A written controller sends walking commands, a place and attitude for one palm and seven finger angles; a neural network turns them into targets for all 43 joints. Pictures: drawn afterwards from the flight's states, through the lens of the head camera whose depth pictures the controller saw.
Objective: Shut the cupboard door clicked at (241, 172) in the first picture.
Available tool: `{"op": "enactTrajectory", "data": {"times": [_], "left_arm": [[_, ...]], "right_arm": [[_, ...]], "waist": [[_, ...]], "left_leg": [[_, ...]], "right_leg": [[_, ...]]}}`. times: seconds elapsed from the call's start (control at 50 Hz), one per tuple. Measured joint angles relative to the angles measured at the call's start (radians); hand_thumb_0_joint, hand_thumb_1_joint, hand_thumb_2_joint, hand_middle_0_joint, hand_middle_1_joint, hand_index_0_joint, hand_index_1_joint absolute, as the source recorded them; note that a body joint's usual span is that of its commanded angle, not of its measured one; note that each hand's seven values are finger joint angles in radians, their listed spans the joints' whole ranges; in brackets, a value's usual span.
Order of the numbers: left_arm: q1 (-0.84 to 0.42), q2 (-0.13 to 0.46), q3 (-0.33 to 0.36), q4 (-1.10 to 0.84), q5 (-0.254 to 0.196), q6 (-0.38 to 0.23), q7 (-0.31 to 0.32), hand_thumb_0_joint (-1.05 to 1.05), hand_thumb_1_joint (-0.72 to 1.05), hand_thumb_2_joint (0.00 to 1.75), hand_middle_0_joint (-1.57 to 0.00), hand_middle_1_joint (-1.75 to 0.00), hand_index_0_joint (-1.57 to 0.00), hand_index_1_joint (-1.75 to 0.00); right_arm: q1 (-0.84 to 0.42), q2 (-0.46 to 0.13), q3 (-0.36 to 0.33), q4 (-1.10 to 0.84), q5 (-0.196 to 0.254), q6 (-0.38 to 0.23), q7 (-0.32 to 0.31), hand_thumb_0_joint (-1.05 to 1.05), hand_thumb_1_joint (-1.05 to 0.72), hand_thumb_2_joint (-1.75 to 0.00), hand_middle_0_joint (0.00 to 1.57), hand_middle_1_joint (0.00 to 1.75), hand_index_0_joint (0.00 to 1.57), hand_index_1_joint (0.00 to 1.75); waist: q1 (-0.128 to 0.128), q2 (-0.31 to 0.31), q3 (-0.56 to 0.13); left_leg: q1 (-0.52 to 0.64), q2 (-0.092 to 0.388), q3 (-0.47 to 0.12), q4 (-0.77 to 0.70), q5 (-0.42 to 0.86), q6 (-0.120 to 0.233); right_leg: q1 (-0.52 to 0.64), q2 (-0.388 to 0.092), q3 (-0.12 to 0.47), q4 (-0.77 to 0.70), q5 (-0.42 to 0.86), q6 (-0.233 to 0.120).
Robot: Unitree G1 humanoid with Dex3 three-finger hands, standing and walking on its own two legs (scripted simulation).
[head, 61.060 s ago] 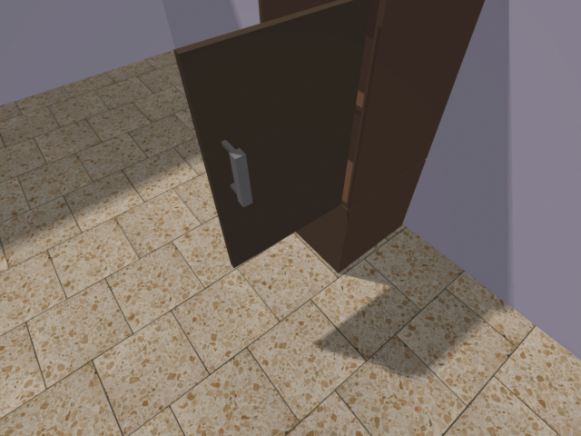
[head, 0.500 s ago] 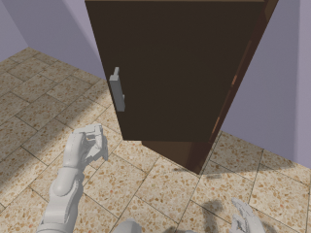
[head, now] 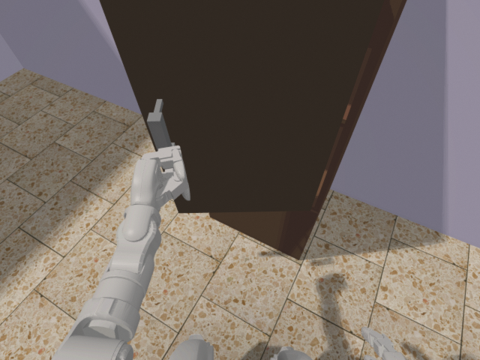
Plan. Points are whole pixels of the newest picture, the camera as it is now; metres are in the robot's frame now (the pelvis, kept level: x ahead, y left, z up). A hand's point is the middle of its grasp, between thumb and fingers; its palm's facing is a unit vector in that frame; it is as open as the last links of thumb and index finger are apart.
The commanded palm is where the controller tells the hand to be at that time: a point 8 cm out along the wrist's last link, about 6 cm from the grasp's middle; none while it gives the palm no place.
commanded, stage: bring the fist close to the handle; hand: left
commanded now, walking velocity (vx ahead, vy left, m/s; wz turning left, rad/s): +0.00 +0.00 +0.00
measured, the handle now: (164, 135) +0.51 +0.15 +0.07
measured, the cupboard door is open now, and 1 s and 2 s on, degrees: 29 25 8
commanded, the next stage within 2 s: push the door shut along its arc in 0.40 s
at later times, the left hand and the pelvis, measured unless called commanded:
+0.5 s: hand (178, 175) +0.41 +0.11 +0.07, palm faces +0.00 -1.00 -0.03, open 3.1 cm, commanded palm +0.39 +0.17 +0.07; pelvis +0.00 +0.00 +0.00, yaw -1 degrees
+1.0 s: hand (175, 153) +0.46 +0.12 +0.07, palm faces -0.11 -0.99 -0.03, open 3.1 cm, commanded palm +0.45 +0.17 +0.07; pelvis +0.00 +0.01 -0.01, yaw +0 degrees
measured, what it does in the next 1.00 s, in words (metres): stands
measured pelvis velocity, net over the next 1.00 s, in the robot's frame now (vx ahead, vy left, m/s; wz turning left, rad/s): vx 0.00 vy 0.01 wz -0.01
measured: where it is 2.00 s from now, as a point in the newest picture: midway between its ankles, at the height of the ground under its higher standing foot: outside the picture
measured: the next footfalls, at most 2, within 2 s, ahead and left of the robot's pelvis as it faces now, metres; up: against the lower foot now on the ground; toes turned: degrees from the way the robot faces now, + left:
none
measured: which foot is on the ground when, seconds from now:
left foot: down 0.00-1.00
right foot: down 0.00-1.00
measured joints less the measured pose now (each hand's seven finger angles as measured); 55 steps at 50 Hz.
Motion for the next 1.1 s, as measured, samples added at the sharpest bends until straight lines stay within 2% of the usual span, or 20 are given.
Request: {"op": "enactTrajectory", "data": {"times": [0.08,0.2,0.34,0.58,0.68,0.92,1.1], "left_arm": [[-0.062,0.000,0.042,0.075,0.013,-0.017,0.014,0.01,0.90,0.90,-1.30,-1.50,-1.30,-1.50],[-0.050,0.023,0.085,0.096,0.010,-0.042,-0.003,0.01,0.90,0.90,-1.30,-1.50,-1.29,-1.50],[-0.018,0.029,0.079,0.088,-0.012,-0.064,-0.029,0.01,0.90,0.90,-1.30,-1.50,-1.29,-1.50],[-0.076,0.026,0.073,0.143,0.000,-0.071,-0.034,0.01,0.90,0.90,-1.30,-1.50,-1.30,-1.50],[-0.140,0.046,0.083,0.214,0.008,-0.071,-0.056,0.01,0.90,0.90,-1.30,-1.50,-1.30,-1.50],[-0.315,0.114,0.119,0.388,-0.004,-0.084,-0.151,0.01,0.90,0.90,-1.34,-1.50,-1.31,-1.50],[-0.436,0.164,0.118,0.490,-0.003,-0.077,-0.175,0.01,0.90,0.90,-1.34,-1.50,-1.32,-1.50]], "right_arm": [[0.011,0.004,-0.002,0.006,-0.007,0.015,0.006,0.01,-0.90,-0.90,0.21,0.30,0.21,0.30],[0.051,0.002,-0.010,0.000,-0.006,0.040,0.014,0.01,-0.91,-0.90,0.21,0.30,0.20,0.30],[0.068,-0.007,-0.019,0.018,0.001,0.045,0.009,0.01,-0.91,-0.90,0.21,0.30,0.20,0.29],[0.020,-0.005,-0.017,0.009,0.001,0.035,0.006,0.01,-0.91,-0.90,0.20,0.30,0.20,0.29],[0.008,0.001,-0.006,0.005,0.001,0.036,0.004,0.01,-0.91,-0.90,0.21,0.30,0.20,0.30],[0.050,-0.005,-0.004,0.029,0.002,0.044,0.005,0.01,-0.90,-0.90,0.21,0.30,0.21,0.30],[0.092,-0.019,-0.009,0.056,-0.003,0.038,0.008,0.01,-0.90,-0.90,0.21,0.30,0.21,0.30]], "waist": [[-0.014,-0.005,-0.006],[-0.018,-0.005,-0.010],[-0.009,-0.004,-0.002],[-0.013,-0.008,-0.006],[-0.020,-0.011,-0.004],[-0.041,-0.007,-0.010],[-0.068,0.000,-0.008]], "left_leg": [[-0.013,0.005,0.008,0.000,0.001,-0.002],[-0.005,0.011,0.019,-0.016,0.003,-0.004],[0.006,0.008,0.012,-0.027,0.007,-0.004],[-0.013,0.006,0.010,-0.010,0.001,0.003],[-0.027,0.004,0.008,0.002,-0.002,0.006],[-0.101,0.003,0.001,0.047,-0.010,0.015],[-0.171,0.001,-0.010,0.085,-0.010,0.022]], "right_leg": [[-0.021,0.004,0.008,0.007,0.001,-0.002],[-0.021,0.009,0.020,-0.003,0.005,-0.004],[-0.005,0.009,0.013,-0.019,0.009,-0.004],[-0.017,0.006,0.011,-0.012,0.008,0.003],[-0.028,0.005,0.009,-0.004,0.006,0.006],[-0.093,0.003,0.004,0.028,0.002,0.013],[-0.153,0.001,-0.007,0.055,0.004,0.018]]}}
